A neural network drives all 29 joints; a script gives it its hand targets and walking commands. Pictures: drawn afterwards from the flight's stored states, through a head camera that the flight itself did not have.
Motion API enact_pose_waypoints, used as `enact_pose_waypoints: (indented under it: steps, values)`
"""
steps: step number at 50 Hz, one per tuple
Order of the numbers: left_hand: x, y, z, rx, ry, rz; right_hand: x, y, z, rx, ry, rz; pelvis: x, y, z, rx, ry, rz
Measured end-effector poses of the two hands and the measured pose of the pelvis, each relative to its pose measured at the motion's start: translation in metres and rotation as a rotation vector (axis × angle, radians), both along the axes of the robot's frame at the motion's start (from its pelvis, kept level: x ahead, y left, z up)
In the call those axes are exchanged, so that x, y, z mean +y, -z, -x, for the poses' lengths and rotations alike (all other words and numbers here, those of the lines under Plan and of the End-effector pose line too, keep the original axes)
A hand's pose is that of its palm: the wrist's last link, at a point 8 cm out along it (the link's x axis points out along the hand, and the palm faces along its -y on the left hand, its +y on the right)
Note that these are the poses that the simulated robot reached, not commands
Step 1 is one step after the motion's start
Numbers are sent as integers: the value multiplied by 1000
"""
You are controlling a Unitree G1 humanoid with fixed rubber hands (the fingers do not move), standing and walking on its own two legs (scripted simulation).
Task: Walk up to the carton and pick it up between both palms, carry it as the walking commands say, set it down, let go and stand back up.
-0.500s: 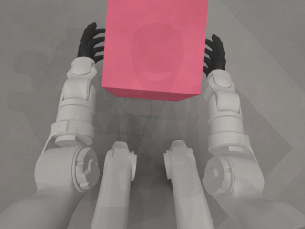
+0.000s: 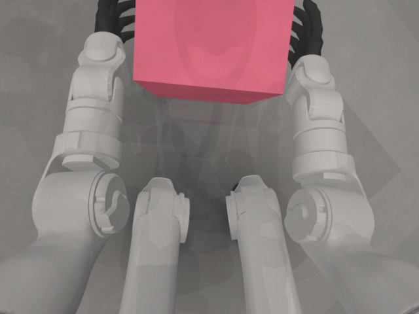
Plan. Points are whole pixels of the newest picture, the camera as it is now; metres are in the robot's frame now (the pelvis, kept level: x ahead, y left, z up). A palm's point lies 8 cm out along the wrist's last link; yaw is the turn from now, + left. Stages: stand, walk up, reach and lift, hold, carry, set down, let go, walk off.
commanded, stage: set down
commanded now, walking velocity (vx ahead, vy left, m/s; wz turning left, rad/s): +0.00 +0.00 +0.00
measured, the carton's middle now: (209, 39) +0.56 +0.00 -0.20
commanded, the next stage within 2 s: none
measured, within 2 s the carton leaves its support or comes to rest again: rests again in 1.34 s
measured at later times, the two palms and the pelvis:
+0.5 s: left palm (123, 40) +0.55 +0.15 -0.19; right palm (288, 60) +0.53 -0.15 -0.20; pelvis +0.01 +0.00 -0.04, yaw +0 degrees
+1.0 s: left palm (125, 45) +0.55 +0.15 -0.21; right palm (285, 64) +0.52 -0.15 -0.21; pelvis +0.00 +0.00 -0.05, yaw +0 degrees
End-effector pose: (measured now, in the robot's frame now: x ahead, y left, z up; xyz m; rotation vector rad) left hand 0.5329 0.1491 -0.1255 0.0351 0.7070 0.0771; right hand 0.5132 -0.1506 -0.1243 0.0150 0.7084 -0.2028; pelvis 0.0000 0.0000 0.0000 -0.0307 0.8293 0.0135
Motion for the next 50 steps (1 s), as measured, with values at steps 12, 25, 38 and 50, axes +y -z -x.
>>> enact_pose_waypoints:
  steps: [12,25,38,50]
  values:
    - [1,43,-10,12,6,-6,1,43,-10,13,-6,4,0,25,-1,-14,0,1]
    - [-2,68,-18,32,19,-24,-2,72,-15,33,-5,-3,-1,40,-8,-60,8,-6]
    - [2,76,-16,33,17,-27,1,78,-16,33,-12,-4,-3,49,-6,-105,9,-6]
    - [0,83,-14,46,29,-29,-1,85,-11,45,-11,-1,-1,53,-3,-136,8,-3]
